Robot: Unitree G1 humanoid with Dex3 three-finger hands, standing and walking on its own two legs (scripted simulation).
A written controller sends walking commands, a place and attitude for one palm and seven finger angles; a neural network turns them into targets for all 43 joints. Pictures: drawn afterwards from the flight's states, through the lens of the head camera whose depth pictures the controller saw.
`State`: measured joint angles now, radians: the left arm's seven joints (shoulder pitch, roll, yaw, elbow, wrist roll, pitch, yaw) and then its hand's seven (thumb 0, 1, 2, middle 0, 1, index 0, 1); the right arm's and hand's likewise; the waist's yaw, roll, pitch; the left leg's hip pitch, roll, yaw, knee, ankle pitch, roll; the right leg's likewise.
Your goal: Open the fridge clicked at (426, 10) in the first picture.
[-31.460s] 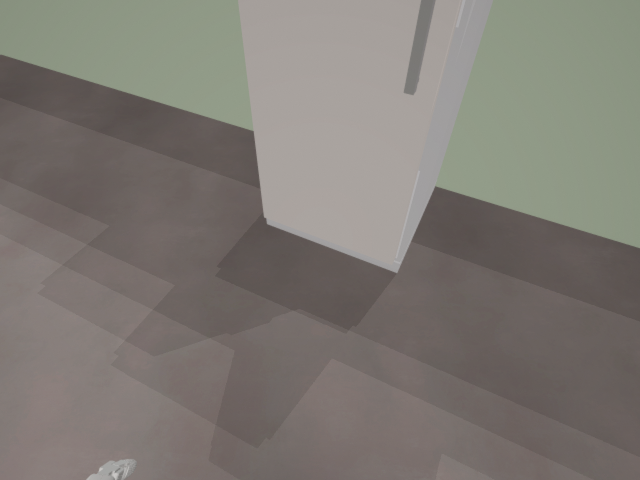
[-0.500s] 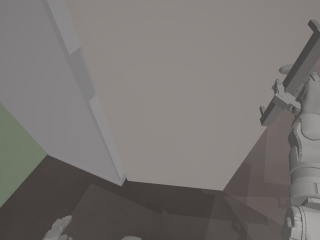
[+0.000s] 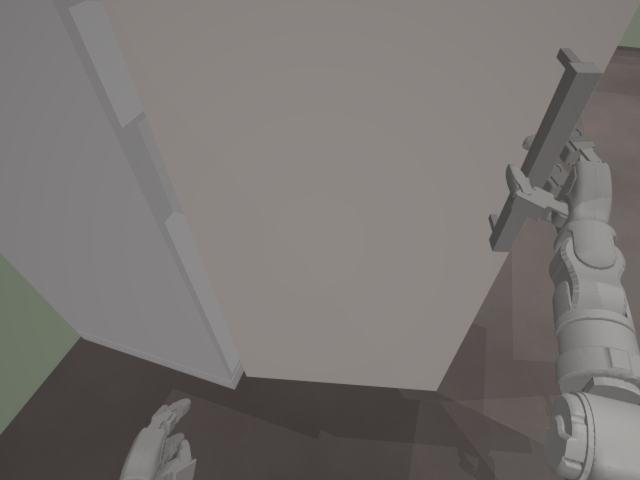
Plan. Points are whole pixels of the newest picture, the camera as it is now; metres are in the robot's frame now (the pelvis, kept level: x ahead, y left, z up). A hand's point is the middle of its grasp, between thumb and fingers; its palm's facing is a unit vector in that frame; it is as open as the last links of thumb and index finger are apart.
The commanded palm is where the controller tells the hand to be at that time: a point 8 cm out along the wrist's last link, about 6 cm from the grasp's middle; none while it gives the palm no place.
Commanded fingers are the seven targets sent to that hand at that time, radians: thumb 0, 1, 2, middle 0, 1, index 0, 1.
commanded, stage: loosen the grip on the handle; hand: right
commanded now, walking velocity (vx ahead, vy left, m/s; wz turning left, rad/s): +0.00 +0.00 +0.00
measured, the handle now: (528, 163) +0.48 -0.23 +0.17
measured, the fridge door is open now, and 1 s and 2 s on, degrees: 77 76 76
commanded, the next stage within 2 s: slip the hand off the handle in 0.44 s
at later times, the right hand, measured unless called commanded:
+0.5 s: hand (515, 198) +0.44 -0.21 +0.14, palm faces +0.22 +0.96 -0.14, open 14.3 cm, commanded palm +0.39 -0.26 +0.15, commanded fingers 0.00 0.55 -0.20 0.25 1.15 0.25 1.15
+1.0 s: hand (577, 214) +0.42 -0.28 +0.14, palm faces +0.27 +0.95 -0.12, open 14.7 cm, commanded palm +0.39 -0.32 +0.15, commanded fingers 0.00 0.55 -0.20 0.25 1.15 0.25 1.15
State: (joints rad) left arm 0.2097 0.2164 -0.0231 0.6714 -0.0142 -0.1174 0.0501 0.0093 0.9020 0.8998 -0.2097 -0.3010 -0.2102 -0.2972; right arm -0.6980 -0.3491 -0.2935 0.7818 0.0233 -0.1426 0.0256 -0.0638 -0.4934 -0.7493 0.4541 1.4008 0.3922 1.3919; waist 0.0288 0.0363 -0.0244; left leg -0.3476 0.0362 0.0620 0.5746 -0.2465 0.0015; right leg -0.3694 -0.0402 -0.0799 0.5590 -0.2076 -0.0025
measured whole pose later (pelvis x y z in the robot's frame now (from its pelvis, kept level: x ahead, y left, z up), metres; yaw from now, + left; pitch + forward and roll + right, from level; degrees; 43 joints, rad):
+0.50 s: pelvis +0.02 +0.01 -0.01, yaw +5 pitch +5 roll +0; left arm 0.34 0.27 0.00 0.68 -0.02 -0.12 0.08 0.01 0.90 0.90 -0.21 -0.30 -0.21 -0.30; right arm -0.47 -0.42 -0.38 0.62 0.09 -0.29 0.04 -0.01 0.53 -0.21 0.38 1.25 0.29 1.19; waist 0.05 -0.01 -0.03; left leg -0.45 -0.03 -0.01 0.64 -0.28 0.02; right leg -0.45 -0.03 -0.02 0.66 -0.29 0.00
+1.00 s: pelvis +0.05 -0.01 -0.01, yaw +3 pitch +6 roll +1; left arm 0.25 0.25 -0.02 0.63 -0.02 -0.09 0.10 0.01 0.90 0.90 -0.21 -0.30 -0.21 -0.30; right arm -0.35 -0.43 -0.42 0.46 0.14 -0.17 0.14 -0.01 0.55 -0.20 0.26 1.15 0.26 1.15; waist -0.02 -0.01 -0.08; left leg -0.40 0.00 0.02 0.64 -0.34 -0.01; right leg -0.44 0.00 0.01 0.70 -0.36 -0.02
